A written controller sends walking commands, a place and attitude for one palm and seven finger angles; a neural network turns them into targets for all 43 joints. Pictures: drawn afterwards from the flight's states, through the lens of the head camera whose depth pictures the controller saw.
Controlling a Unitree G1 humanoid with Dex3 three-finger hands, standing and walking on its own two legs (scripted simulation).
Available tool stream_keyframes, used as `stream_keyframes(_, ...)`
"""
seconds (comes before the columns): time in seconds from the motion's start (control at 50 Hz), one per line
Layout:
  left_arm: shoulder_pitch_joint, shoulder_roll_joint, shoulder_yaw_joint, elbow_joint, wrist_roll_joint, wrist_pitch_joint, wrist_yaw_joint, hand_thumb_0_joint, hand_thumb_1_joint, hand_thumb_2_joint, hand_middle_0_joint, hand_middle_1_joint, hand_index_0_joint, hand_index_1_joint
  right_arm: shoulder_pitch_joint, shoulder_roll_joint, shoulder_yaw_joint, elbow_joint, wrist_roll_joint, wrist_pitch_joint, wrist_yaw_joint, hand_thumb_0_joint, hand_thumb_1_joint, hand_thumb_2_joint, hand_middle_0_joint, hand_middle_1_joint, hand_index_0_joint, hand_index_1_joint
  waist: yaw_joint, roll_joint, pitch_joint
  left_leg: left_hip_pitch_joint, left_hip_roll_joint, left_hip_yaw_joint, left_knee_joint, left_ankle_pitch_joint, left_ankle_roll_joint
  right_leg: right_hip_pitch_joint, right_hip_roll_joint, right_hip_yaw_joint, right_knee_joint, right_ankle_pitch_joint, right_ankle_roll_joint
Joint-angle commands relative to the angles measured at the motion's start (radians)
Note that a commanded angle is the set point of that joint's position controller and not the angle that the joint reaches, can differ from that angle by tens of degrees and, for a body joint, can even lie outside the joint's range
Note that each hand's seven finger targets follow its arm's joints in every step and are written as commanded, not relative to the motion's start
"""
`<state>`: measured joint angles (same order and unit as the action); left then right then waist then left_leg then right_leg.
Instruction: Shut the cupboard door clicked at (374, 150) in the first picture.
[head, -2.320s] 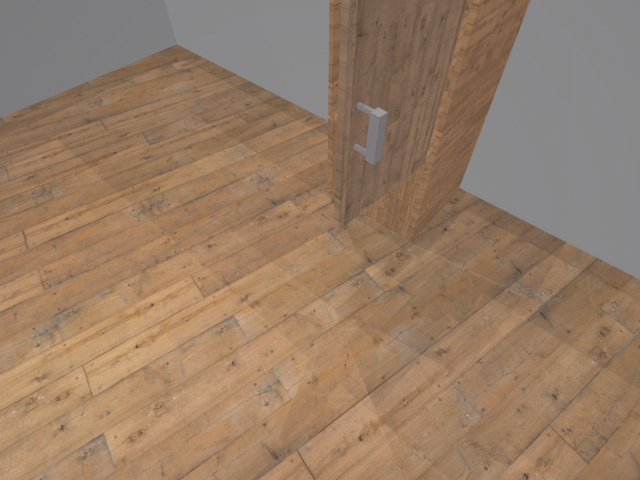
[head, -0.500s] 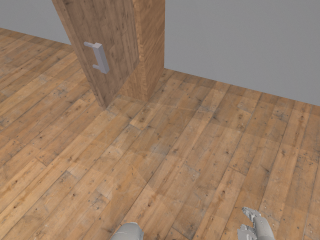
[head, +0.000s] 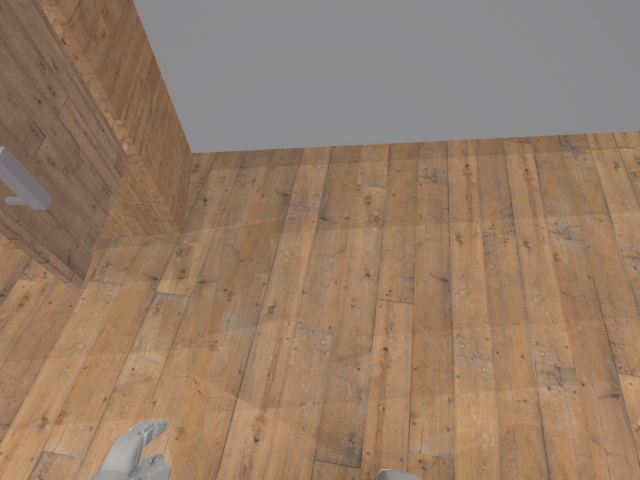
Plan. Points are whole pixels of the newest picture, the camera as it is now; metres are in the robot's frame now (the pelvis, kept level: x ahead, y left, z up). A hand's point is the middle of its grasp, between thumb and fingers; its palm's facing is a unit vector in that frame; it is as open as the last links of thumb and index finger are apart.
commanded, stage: walk around to get in front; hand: left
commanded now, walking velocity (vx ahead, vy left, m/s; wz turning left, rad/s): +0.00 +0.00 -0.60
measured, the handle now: (5, 180) +0.53 +0.53 -0.01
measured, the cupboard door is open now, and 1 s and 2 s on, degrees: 86 86 86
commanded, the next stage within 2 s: none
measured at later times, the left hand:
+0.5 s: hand (199, 427) +0.19 +0.19 -0.16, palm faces -0.26 -0.95 -0.20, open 7.3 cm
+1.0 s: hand (275, 380) +0.26 +0.08 -0.15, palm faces -0.57 -0.79 -0.24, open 7.3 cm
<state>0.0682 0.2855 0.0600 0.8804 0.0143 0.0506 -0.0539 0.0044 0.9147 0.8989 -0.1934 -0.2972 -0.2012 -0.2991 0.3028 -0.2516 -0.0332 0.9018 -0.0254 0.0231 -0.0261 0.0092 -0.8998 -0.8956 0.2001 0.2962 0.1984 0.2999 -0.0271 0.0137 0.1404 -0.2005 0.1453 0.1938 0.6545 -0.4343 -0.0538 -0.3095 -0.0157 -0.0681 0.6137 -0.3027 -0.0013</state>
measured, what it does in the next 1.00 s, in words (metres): steps on the spot, turning right: left foot, then right foot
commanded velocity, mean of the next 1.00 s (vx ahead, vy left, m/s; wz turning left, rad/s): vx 0.00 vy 0.00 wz -0.60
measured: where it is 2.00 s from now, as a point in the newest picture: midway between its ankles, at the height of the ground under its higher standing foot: (374, 475)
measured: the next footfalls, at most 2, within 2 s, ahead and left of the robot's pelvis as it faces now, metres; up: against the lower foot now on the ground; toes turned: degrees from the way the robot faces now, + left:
left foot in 0.40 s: +0.11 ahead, +0.12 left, +0.00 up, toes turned -11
right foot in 0.74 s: +0.04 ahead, -0.13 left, +0.00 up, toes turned -31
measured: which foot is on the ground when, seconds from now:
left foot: down 0.00-0.00, up 0.02-0.38, down 0.40-0.74, up 0.76-1.00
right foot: down 0.00-0.38, up 0.40-0.72, down 0.74-1.00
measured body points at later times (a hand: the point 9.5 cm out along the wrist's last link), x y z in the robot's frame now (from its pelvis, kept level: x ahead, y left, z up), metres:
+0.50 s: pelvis +0.05 +0.01 +0.01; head +0.11 +0.02 +0.45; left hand +0.21 +0.24 -0.14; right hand +0.07 -0.25 -0.12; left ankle +0.07 +0.13 -0.72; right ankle -0.04 -0.09 -0.66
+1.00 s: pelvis +0.07 -0.04 +0.01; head +0.12 -0.08 +0.46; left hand +0.29 +0.12 -0.13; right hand +0.00 -0.31 -0.13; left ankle +0.16 +0.09 -0.67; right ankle +0.00 -0.11 -0.72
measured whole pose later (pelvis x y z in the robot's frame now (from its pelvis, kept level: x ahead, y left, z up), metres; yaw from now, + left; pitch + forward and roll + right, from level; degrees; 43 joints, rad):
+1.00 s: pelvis +0.07 -0.04 +0.01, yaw -36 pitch +1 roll +1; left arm 0.17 0.22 0.05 0.90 0.02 0.03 -0.01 0.00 0.91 0.90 -0.20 -0.30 -0.21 -0.30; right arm 0.13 -0.25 -0.05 0.88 -0.01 0.05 -0.02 0.01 -0.91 -0.90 0.20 0.30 0.19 0.30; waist 0.00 -0.01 0.12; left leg -0.47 0.06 0.02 0.95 -0.41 -0.09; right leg -0.25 0.04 0.07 0.51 -0.28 -0.04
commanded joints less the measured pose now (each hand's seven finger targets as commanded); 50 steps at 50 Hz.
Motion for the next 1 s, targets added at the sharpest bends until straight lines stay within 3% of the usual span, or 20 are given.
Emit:
stream_keyframes(0.0, 0.298, 0.260, 0.064, 0.013, -0.006, -0.039, 0.062, 0.000, 0.900, 0.900, -0.200, -0.300, -0.200, -0.300, -0.128, -0.121, -0.025, -0.141, 0.027, -0.001, -0.013, 0.000, -0.900, -0.900, 0.200, 0.300, 0.200, 0.300, 0.144, -0.273, -0.280, -0.417, -0.044, -0.205, 0.578, -0.243, -0.011, 0.434, -0.400, 0.469, -0.183, 0.888, -0.263)
stream_keyframes(0.02, 0.212, 0.208, 0.055, -0.010, -0.004, -0.032, 0.070, 0.000, 0.900, 0.900, -0.200, -0.300, -0.200, -0.300, -0.145, -0.105, -0.028, -0.126, 0.026, 0.002, -0.012, 0.000, -0.900, -0.900, 0.200, 0.300, 0.200, 0.300, 0.110, -0.216, -0.194, -0.448, -0.021, -0.220, 0.574, -0.160, -0.010, 0.365, -0.327, 0.403, -0.198, 0.750, -0.240)
stream_keyframes(0.1, 0.058, 0.146, 0.038, -0.075, 0.002, -0.034, 0.074, 0.000, 0.900, 0.900, -0.200, -0.300, -0.200, -0.300, -0.095, -0.087, -0.030, -0.070, 0.016, 0.020, 0.002, 0.000, -0.900, -0.900, 0.200, 0.300, 0.200, 0.300, 0.019, -0.149, -0.180, -0.298, -0.041, -0.178, 0.474, 0.010, -0.036, 0.152, -0.200, 0.290, -0.225, 0.554, -0.177)
stream_keyframes(0.24, 0.086, 0.156, 0.053, -0.071, 0.011, -0.034, 0.062, 0.000, 0.900, 0.900, -0.200, -0.300, -0.200, -0.300, -0.142, -0.067, -0.034, -0.090, 0.020, 0.004, 0.000, 0.000, -0.900, -0.900, 0.200, 0.300, 0.200, 0.300, 0.038, -0.168, -0.175, -0.233, -0.102, -0.166, 0.187, 0.017, -0.030, 0.141, -0.172, 0.390, -0.205, 0.495, -0.183)
stream_keyframes(0.32, 0.040, 0.138, 0.056, -0.082, 0.001, -0.025, 0.063, 0.000, 0.900, 0.900, -0.200, -0.300, -0.200, -0.300, -0.050, -0.080, -0.036, -0.066, 0.025, -0.013, -0.012, 0.000, -0.900, -0.900, 0.200, 0.300, 0.200, 0.300, -0.015, -0.172, -0.198, -0.023, -0.120, -0.167, -0.114, 0.180, -0.011, 0.049, -0.125, 0.412, -0.113, 0.477, -0.115)
stream_keyframes(0.34, 0.030, 0.102, 0.050, -0.093, -0.004, -0.022, 0.062, 0.000, 0.900, 0.900, -0.200, -0.300, -0.200, -0.300, 0.000, -0.114, -0.043, -0.052, 0.019, -0.023, -0.016, 0.000, -0.900, -0.900, 0.200, 0.300, 0.200, 0.300, -0.040, -0.081, -0.216, 0.109, -0.048, -0.220, -0.253, 0.251, 0.011, -0.049, -0.060, 0.364, -0.037, 0.354, -0.066)
stream_keyframes(0.36, 0.073, 0.037, 0.038, -0.104, -0.014, -0.019, 0.053, 0.000, 0.900, 0.900, -0.200, -0.300, -0.200, -0.300, 0.018, -0.212, -0.060, -0.056, 0.003, -0.033, -0.016, 0.000, -0.900, -0.900, 0.200, 0.300, 0.200, 0.300, -0.031, 0.236, -0.252, 0.223, 0.208, -0.492, -0.341, 0.364, 0.101, -0.209, 0.078, 0.224, 0.162, -0.030, -0.001)
stream_keyframes(0.38, 0.053, 0.049, 0.036, -0.116, -0.007, -0.019, 0.047, 0.000, 0.900, 0.900, -0.200, -0.300, -0.200, -0.300, 0.036, -0.251, -0.063, -0.065, -0.004, -0.028, -0.020, 0.000, -0.900, -0.900, 0.200, 0.300, 0.200, 0.300, -0.037, 0.290, -0.222, 0.168, 0.374, -0.606, -0.364, 0.520, 0.215, -0.252, 0.079, 0.124, 0.404, -0.353, 0.029)
stream_keyframes(0.4, 0.050, 0.069, 0.043, -0.118, 0.001, -0.017, 0.041, 0.000, 0.900, 0.900, -0.200, -0.300, -0.200, -0.300, 0.001, -0.227, -0.053, -0.086, -0.013, -0.023, -0.020, 0.000, -0.900, -0.900, 0.200, 0.300, 0.200, 0.300, -0.020, 0.160, -0.179, 0.055, 0.365, -0.557, -0.360, 0.478, 0.251, -0.222, 0.023, 0.153, 0.529, -0.327, 0.032)
stream_keyframes(0.44, 0.061, 0.067, 0.056, -0.083, 0.012, -0.010, 0.024, 0.000, 0.900, 0.900, -0.200, -0.300, -0.200, -0.300, -0.089, -0.167, -0.035, -0.114, -0.014, -0.028, -0.024, 0.000, -0.900, -0.900, 0.200, 0.300, 0.200, 0.300, 0.026, 0.201, -0.138, 0.023, 0.244, -0.395, -0.346, 0.538, 0.199, -0.257, 0.001, 0.122, 0.605, -0.221, 0.054)
stream_keyframes(0.5, 0.042, 0.032, 0.037, -0.084, 0.004, -0.008, 0.011, 0.000, 0.900, 0.900, -0.200, -0.300, -0.200, -0.300, -0.063, -0.150, -0.036, -0.110, -0.012, -0.028, -0.025, 0.000, -0.900, -0.900, 0.200, 0.300, 0.200, 0.300, 0.015, 0.161, -0.175, 0.145, 0.178, -0.207, -0.256, 0.794, 0.171, -0.255, -0.013, 0.052, 0.486, -0.192, 0.065)
stream_keyframes(0.62, -0.008, 0.017, 0.019, -0.089, 0.003, -0.019, 0.005, 0.000, 0.900, 0.900, -0.200, -0.300, -0.200, -0.300, 0.009, -0.196, -0.060, -0.074, -0.007, -0.018, -0.010, 0.000, -0.900, -0.900, 0.200, 0.300, 0.200, 0.300, -0.032, 0.216, -0.214, 0.196, 0.189, -0.098, -0.171, 0.851, 0.144, -0.103, 0.020, -0.054, 0.136, -0.145, 0.035)
stream_keyframes(0.66, 0.062, 0.038, 0.023, -0.070, 0.004, -0.024, 0.008, 0.000, 0.900, 0.900, -0.200, -0.300, -0.200, -0.300, -0.023, -0.203, -0.064, -0.078, -0.002, -0.014, -0.004, 0.000, -0.900, -0.900, 0.200, 0.300, 0.200, 0.300, 0.011, 0.194, -0.221, 0.142, 0.184, -0.065, -0.097, 0.768, 0.107, 0.024, 0.027, -0.061, -0.038, -0.008, 0.018)
stream_keyframes(0.68, 0.139, 0.069, 0.031, -0.046, 0.006, -0.029, 0.012, 0.000, 0.900, 0.900, -0.200, -0.300, -0.200, -0.300, -0.052, -0.200, -0.066, -0.087, 0.005, -0.013, -0.002, 0.000, -0.900, -0.900, 0.200, 0.300, 0.200, 0.300, 0.060, 0.129, -0.245, 0.050, 0.157, -0.036, 0.025, 0.672, 0.067, 0.178, 0.012, -0.036, -0.165, 0.155, 0.000)
stream_keyframes(0.7, 0.237, 0.174, 0.053, -0.016, 0.016, -0.039, 0.027, 0.000, 0.900, 0.900, -0.200, -0.300, -0.200, -0.300, -0.081, -0.139, -0.056, -0.116, 0.020, -0.011, 0.004, 0.000, -0.900, -0.900, 0.200, 0.300, 0.200, 0.300, 0.109, -0.149, -0.290, -0.187, 0.060, 0.025, 0.243, 0.344, 0.009, 0.396, -0.190, 0.226, -0.220, 0.470, -0.075)
stream_keyframes(0.72, 0.305, 0.256, 0.072, 0.010, 0.007, -0.042, 0.045, 0.000, 0.900, 0.900, -0.200, -0.300, -0.200, -0.300, -0.163, -0.093, -0.036, -0.167, 0.021, -0.007, 0.002, 0.000, -0.900, -0.900, 0.200, 0.300, 0.200, 0.300, 0.146, -0.358, -0.271, -0.400, -0.074, -0.036, 0.462, -0.252, -0.025, 0.434, -0.382, 0.485, -0.203, 0.893, -0.202)
stream_keyframes(0.74, 0.297, 0.240, 0.068, 0.009, -0.002, -0.041, 0.059, 0.000, 0.900, 0.900, -0.200, -0.300, -0.200, -0.300, -0.159, -0.111, -0.032, -0.155, 0.025, 0.004, -0.009, 0.000, -0.900, -0.900, 0.200, 0.300, 0.200, 0.300, 0.133, -0.303, -0.257, -0.425, -0.038, -0.187, 0.534, -0.238, -0.013, 0.387, -0.391, 0.450, -0.210, 0.791, -0.251)
stream_keyframes(0.78, 0.156, 0.166, 0.056, -0.033, 0.002, -0.030, 0.071, 0.000, 0.900, 0.900, -0.200, -0.300, -0.200, -0.300, -0.173, -0.099, -0.037, -0.119, 0.021, 0.012, -0.006, 0.000, -0.900, -0.900, 0.200, 0.300, 0.200, 0.300, 0.074, -0.238, -0.166, -0.423, -0.012, -0.196, 0.533, -0.091, -0.022, 0.261, -0.273, 0.373, -0.225, 0.587, -0.210)
stream_keyframes(0.84, 0.104, 0.133, 0.042, -0.057, 0.003, -0.040, 0.069, 0.000, 0.900, 0.900, -0.200, -0.300, -0.200, -0.300, -0.155, -0.085, -0.038, -0.092, 0.015, 0.018, 0.004, 0.000, -0.900, -0.900, 0.200, 0.300, 0.200, 0.300, 0.036, -0.163, -0.162, -0.338, -0.046, -0.186, 0.452, 0.000, -0.037, 0.168, -0.209, 0.307, -0.222, 0.599, -0.181)
stream_keyframes(0.98, 0.131, 0.152, 0.054, -0.052, 0.009, -0.038, 0.064, 0.000, 0.900, 0.900, -0.200, -0.300, -0.200, -0.300, -0.180, -0.069, -0.037, -0.099, 0.022, 0.004, 0.000, 0.000, -0.900, -0.900, 0.200, 0.300, 0.200, 0.300, 0.051, -0.152, -0.193, -0.264, -0.102, -0.170, 0.193, 0.022, -0.034, 0.198, -0.185, 0.378, -0.196, 0.565, -0.187)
